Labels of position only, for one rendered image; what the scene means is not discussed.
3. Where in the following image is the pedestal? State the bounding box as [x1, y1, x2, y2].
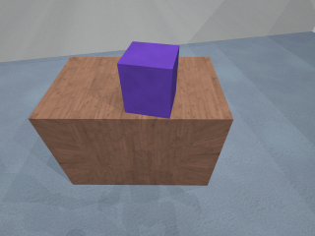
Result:
[29, 57, 233, 186]

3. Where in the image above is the carton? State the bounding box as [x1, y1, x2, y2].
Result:
[117, 41, 180, 119]

